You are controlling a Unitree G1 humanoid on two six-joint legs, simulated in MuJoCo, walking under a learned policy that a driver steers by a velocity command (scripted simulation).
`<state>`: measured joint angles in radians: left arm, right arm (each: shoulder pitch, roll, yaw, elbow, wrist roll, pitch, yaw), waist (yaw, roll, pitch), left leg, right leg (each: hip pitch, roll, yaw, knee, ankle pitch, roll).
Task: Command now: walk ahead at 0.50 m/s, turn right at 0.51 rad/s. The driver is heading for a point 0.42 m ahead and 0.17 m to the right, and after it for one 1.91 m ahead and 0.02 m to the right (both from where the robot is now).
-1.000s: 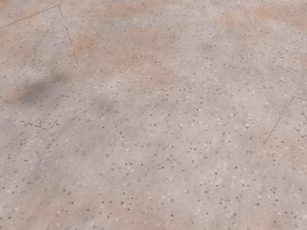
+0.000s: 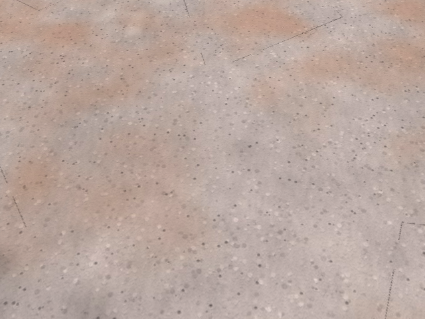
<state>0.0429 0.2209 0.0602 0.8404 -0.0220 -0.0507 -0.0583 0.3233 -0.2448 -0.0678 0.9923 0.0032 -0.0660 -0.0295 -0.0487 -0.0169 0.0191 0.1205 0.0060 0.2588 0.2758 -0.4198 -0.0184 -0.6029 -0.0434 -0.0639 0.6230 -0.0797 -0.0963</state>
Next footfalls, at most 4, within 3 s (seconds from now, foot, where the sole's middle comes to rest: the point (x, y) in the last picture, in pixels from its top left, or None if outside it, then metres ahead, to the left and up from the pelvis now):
0.04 right None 0.19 -0.10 -0.76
0.50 left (203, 303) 0.51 0.04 -0.76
0.86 right None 0.41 -0.20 -0.76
1.18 left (204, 316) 0.48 0.04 -0.76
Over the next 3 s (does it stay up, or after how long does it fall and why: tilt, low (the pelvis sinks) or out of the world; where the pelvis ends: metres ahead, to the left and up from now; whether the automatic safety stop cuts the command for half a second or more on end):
stays up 0.41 -0.03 0.01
